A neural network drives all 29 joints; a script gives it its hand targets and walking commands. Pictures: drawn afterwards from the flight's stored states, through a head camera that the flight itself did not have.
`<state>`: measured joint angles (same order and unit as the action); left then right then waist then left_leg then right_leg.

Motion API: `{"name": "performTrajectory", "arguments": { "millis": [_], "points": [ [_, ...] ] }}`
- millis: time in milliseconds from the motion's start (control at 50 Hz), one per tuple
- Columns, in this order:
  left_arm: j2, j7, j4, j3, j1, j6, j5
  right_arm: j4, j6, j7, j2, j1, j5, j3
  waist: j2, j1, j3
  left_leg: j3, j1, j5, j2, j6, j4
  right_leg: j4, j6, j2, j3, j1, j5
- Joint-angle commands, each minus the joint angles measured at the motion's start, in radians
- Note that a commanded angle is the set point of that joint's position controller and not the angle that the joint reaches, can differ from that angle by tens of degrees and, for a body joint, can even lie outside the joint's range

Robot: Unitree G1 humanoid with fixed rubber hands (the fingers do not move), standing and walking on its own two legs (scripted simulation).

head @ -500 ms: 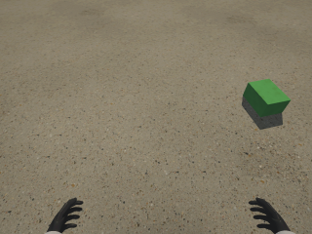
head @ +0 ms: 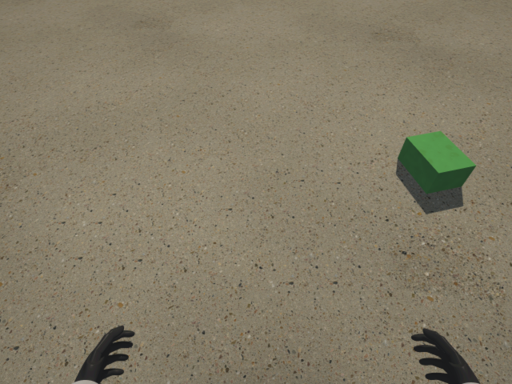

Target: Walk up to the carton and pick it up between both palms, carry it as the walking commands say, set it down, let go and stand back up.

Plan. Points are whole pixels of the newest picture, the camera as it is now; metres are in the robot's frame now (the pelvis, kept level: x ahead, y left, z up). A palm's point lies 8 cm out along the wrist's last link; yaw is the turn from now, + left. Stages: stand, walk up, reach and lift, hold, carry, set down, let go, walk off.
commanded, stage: stand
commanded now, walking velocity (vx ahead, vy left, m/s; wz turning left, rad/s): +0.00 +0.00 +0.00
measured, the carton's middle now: (433, 161) +1.27 -0.90 -0.68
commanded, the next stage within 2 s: walk up in 1.08 s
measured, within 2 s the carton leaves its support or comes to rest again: neither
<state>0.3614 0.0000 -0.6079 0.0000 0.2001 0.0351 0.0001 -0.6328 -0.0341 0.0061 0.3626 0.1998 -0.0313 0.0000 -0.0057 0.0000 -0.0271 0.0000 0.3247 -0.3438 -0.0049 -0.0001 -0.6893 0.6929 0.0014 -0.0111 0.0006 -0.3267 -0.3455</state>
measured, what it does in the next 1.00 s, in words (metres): stands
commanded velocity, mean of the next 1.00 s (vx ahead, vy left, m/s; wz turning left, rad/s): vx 0.00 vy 0.00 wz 0.00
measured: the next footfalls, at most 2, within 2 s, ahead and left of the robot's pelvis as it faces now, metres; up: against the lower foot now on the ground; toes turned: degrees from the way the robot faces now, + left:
right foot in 1.62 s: +0.13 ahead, -0.26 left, +0.00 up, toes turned -12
left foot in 1.88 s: +0.25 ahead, -0.03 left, +0.00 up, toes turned -10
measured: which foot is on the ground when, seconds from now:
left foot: down 0.00-1.00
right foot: down 0.00-1.00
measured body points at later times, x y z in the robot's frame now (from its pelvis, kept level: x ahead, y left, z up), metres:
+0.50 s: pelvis +0.00 +0.00 +0.00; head +0.00 +0.00 +0.45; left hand +0.16 +0.29 -0.08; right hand +0.15 -0.29 -0.08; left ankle +0.02 +0.12 -0.72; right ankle +0.02 -0.12 -0.72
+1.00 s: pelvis -0.01 +0.00 +0.00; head -0.01 +0.00 +0.45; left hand +0.14 +0.29 -0.08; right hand +0.14 -0.29 -0.09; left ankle +0.02 +0.12 -0.72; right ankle +0.02 -0.12 -0.72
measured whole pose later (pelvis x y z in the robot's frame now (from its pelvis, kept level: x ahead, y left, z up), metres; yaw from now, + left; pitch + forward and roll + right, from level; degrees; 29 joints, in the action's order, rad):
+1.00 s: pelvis -0.01 +0.00 +0.00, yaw +0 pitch -2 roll +0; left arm 0.37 0.00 -0.68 0.00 0.20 0.03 0.00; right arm -0.69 -0.03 0.01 0.37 0.20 -0.02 0.00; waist -0.01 0.00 -0.03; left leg 0.00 0.32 -0.33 0.00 0.00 -0.69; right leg 0.69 0.00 -0.01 0.00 -0.33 -0.33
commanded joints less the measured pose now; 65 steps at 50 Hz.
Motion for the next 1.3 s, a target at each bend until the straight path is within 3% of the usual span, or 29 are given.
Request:
{"name": "performTrajectory", "arguments": {
  "millis": [0, 80, 120, 180, 260, 280, 300, 320, 340, 360, 380, 400, 480, 520, 560, 720, 740, 800, 860, 920, 980, 1060, 1100, 1120, 1180, 1220, 1240, 1260, 1280],
  "points": [
    [0.206, 0.000, -0.016, -0.079, -0.047, 0.022, 0.016, 0.005, -0.035, -0.009, 0.207, -0.043, 0.017, -0.080, 0.015, -0.004, 0.098, -0.083, -0.043, 0.172, -0.089, -0.069, 0.127, -0.125, -0.071, -0.090, -0.084, 0.025, 0.154],
    [0.218, 0.000, -0.009, -0.074, -0.042, 0.025, 0.022, 0.004, -0.027, -0.004, 0.195, -0.068, 0.016, -0.075, 0.010, -0.011, 0.061, -0.080, -0.036, 0.121, -0.091, -0.068, 0.138, -0.152, -0.070, -0.089, -0.087, -0.011, 0.079],
    [0.212, 0.000, -0.027, -0.073, -0.026, 0.027, 0.014, -0.006, -0.027, -0.006, 0.189, -0.046, 0.007, -0.071, 0.013, -0.006, 0.056, -0.085, -0.011, 0.121, -0.085, -0.078, 0.142, -0.140, -0.069, -0.081, -0.086, 0.020, 0.145],
    [0.185, 0.004, -0.020, -0.064, -0.052, 0.026, 0.020, -0.014, -0.029, -0.007, 0.231, -0.079, 0.016, -0.084, 0.019, -0.023, 0.042, -0.095, 0.004, 0.111, -0.089, -0.066, 0.158, -0.144, -0.066, -0.078, -0.070, 0.007, 0.112],
    [0.221, -0.002, -0.017, -0.073, -0.074, 0.025, 0.022, -0.013, -0.029, -0.003, 0.194, -0.068, 0.010, -0.073, 0.026, -0.009, 0.047, -0.081, -0.012, 0.097, -0.085, -0.069, 0.149, -0.147, -0.068, -0.093, -0.095, 0.003, 0.112],
    [0.203, 0.001, -0.036, -0.071, -0.039, 0.022, 0.008, -0.022, -0.032, 0.001, 0.205, -0.074, 0.013, -0.076, -0.006, -0.020, 0.070, -0.084, -0.025, 0.126, -0.093, -0.072, 0.154, -0.141, -0.073, -0.091, -0.091, 0.026, 0.144],
    [0.212, -0.005, -0.036, -0.069, -0.070, 0.025, 0.018, -0.008, -0.032, -0.002, 0.194, -0.086, 0.016, -0.076, 0.028, 0.000, 0.080, -0.080, -0.037, 0.135, -0.088, -0.063, 0.155, -0.141, -0.069, -0.085, -0.080, 0.014, 0.105],
    [0.209, -0.002, -0.043, -0.073, -0.035, 0.025, 0.023, -0.025, -0.031, -0.006, 0.212, -0.063, 0.018, -0.078, 0.009, -0.008, 0.079, -0.075, -0.052, 0.156, -0.090, -0.066, 0.142, -0.151, -0.068, -0.086, -0.083, 0.017, 0.120],
    [0.223, 0.002, -0.031, -0.073, -0.043, 0.024, 0.017, -0.019, -0.033, -0.011, 0.206, -0.054, 0.017, -0.078, 0.036, -0.006, 0.060, -0.077, -0.031, 0.139, -0.091, -0.069, 0.146, -0.141, -0.064, -0.078, -0.075, 0.003, 0.110],
    [0.212, -0.001, -0.037, -0.073, -0.057, 0.022, 0.023, -0.030, -0.032, -0.011, 0.225, -0.056, 0.009, -0.075, -0.006, -0.016, 0.026, -0.084, -0.018, 0.129, -0.084, -0.062, 0.144, -0.154, -0.065, -0.089, -0.097, -0.002, 0.093],
    [0.196, 0.003, -0.033, -0.072, -0.035, 0.027, 0.014, -0.027, -0.031, -0.007, 0.218, -0.056, 0.015, -0.075, -0.007, -0.013, 0.081, -0.068, -0.050, 0.133, -0.089, -0.064, 0.135, -0.176, -0.065, -0.099, -0.104, 0.019, 0.131],
    [0.223, 0.001, -0.042, -0.069, -0.045, 0.024, 0.021, -0.031, -0.025, -0.010, 0.211, -0.039, 0.013, -0.076, 0.040, 0.004, 0.062, -0.067, -0.047, 0.130, -0.086, -0.061, 0.142, -0.163, -0.065, -0.095, -0.084, 0.020, 0.116],
    [0.218, -0.004, -0.047, -0.073, -0.056, 0.030, 0.020, -0.022, -0.026, -0.005, 0.200, -0.065, 0.018, -0.072, -0.003, -0.003, 0.080, -0.074, -0.051, 0.154, -0.089, -0.065, 0.146, -0.152, -0.063, -0.090, -0.085, 0.032, 0.150],
    [0.205, -0.004, -0.050, -0.065, -0.050, 0.028, 0.016, -0.031, -0.026, -0.003, 0.196, -0.051, 0.022, -0.071, 0.035, -0.008, 0.072, -0.071, -0.040, 0.214, -0.094, -0.069, 0.135, -0.144, -0.063, -0.093, -0.085, 0.048, 0.205],
    [0.203, -0.001, -0.056, -0.061, -0.054, 0.027, 0.016, -0.046, -0.026, -0.008, 0.195, -0.028, 0.017, -0.063, 0.018, 0.003, 0.057, -0.077, -0.035, 0.215, -0.088, -0.070, 0.131, -0.136, -0.062, -0.095, -0.094, 0.039, 0.214],
    [0.207, -0.001, -0.058, -0.071, -0.052, 0.019, 0.010, -0.040, -0.027, -0.005, 0.196, -0.051, 0.007, -0.062, -0.015, -0.009, 0.004, -0.095, -0.002, 0.056, -0.097, -0.073, 0.176, -0.162, -0.069, -0.079, -0.097, -0.016, 0.063],
    [0.201, 0.001, -0.070, -0.067, -0.068, 0.018, 0.019, -0.043, -0.031, -0.006, 0.221, -0.074, 0.013, -0.073, -0.002, 0.003, 0.047, -0.104, -0.014, 0.046, -0.100, -0.061, 0.191, -0.168, -0.068, -0.086, -0.083, 0.010, 0.059],
    [0.226, 0.003, -0.064, -0.075, -0.072, 0.023, 0.015, -0.042, -0.024, -0.002, 0.203, -0.079, 0.013, -0.072, 0.040, -0.012, 0.010, -0.087, 0.003, 0.032, -0.090, -0.069, 0.196, -0.189, -0.071, -0.083, -0.099, -0.012, 0.018],
    [0.218, 0.006, -0.065, -0.072, -0.063, 0.017, 0.027, -0.052, -0.032, -0.001, 0.207, -0.067, 0.016, -0.067, -0.003, -0.003, 0.016, -0.088, -0.019, -0.011, -0.081, -0.062, 0.183, -0.216, -0.068, -0.093, -0.115, -0.018, 0.003],
    [0.208, 0.004, -0.075, -0.063, -0.085, 0.021, 0.020, -0.052, -0.023, -0.002, 0.190, -0.085, 0.012, -0.069, 0.027, 0.010, 0.028, -0.102, -0.027, 0.008, -0.093, -0.069, 0.187, -0.205, -0.072, -0.094, -0.122, -0.021, -0.015],
    [0.215, 0.004, -0.079, -0.070, -0.063, 0.017, 0.016, -0.066, -0.029, -0.007, 0.213, -0.073, 0.011, -0.071, 0.003, -0.017, 0.024, -0.118, -0.006, 0.045, -0.102, -0.067, 0.203, -0.196, -0.065, -0.092, -0.108, 0.012, 0.024],
    [0.221, 0.001, -0.080, -0.075, -0.074, 0.021, 0.022, -0.065, -0.026, -0.003, 0.202, -0.071, 0.015, -0.064, 0.000, 0.002, 0.024, -0.076, -0.022, 0.131, -0.085, -0.059, 0.182, -0.166, -0.059, -0.092, -0.102, 0.016, 0.151],
    [0.208, 0.005, -0.091, -0.066, -0.043, 0.022, 0.005, -0.066, -0.028, -0.005, 0.210, -0.071, 0.020, -0.065, 0.005, -0.021, 0.077, -0.083, -0.049, 0.162, -0.089, -0.063, 0.166, -0.163, -0.059, -0.091, -0.089, 0.051, 0.149],
    [0.215, 0.003, -0.095, -0.064, -0.053, 0.025, 0.017, -0.070, -0.025, -0.001, 0.215, -0.066, 0.020, -0.073, 0.041, -0.008, 0.051, -0.089, -0.052, 0.163, -0.091, -0.058, 0.180, -0.170, -0.057, -0.086, -0.091, 0.026, 0.140],
    [0.218, -0.003, -0.089, -0.062, -0.075, 0.022, 0.017, -0.055, -0.029, -0.004, 0.184, -0.103, 0.019, -0.064, -0.006, -0.005, 0.026, -0.079, -0.018, 0.156, -0.086, -0.057, 0.169, -0.187, -0.063, -0.094, -0.103, 0.017, 0.136],
    [0.206, 0.002, -0.085, -0.062, -0.079, 0.019, 0.016, -0.073, -0.027, -0.004, 0.197, -0.071, 0.023, -0.064, 0.054, -0.006, 0.069, -0.076, -0.055, 0.154, -0.090, -0.056, 0.174, -0.181, -0.063, -0.101, -0.092, 0.040, 0.129],
    [0.206, -0.003, -0.078, -0.066, -0.083, 0.022, 0.017, -0.073, -0.022, -0.005, 0.205, -0.063, 0.020, -0.065, -0.011, -0.005, 0.052, -0.078, -0.047, 0.126, -0.083, -0.056, 0.174, -0.194, -0.064, -0.100, -0.117, 0.012, 0.088],
    [0.285, 0.057, 0.028, -0.119, -0.036, -0.002, 0.044, -0.083, -0.057, -0.004, 0.387, 0.064, 0.003, -0.140, 0.057, 0.040, 0.113, -0.115, -0.301, -0.267, -0.148, -0.107, 0.188, -0.153, -0.098, -0.078, -0.224, -0.276, -0.203],
    [0.268, 0.086, 0.041, -0.116, -0.126, -0.010, 0.044, -0.115, -0.070, -0.012, 0.441, 0.173, 0.000, -0.165, -0.020, 0.116, 0.057, -0.289, -0.474, -0.491, -0.271, -0.164, 0.339, -0.006, -0.055, -0.040, -0.148, -0.566, -0.294]
  ]
}}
